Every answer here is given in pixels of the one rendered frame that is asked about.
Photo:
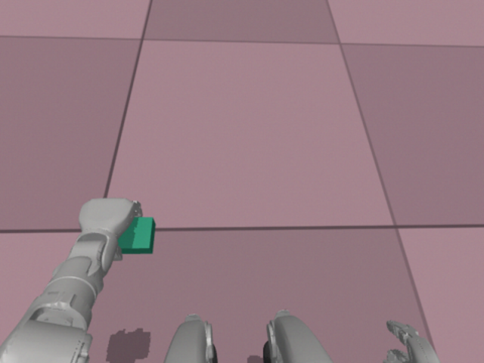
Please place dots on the left robot arm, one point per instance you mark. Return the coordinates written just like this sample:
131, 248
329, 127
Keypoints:
54, 327

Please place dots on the small box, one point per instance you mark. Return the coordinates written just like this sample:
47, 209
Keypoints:
139, 236

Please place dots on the right robot hand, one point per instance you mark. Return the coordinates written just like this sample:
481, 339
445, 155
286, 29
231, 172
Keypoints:
419, 349

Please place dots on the left robot hand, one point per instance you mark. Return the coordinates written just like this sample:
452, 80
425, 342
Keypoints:
110, 214

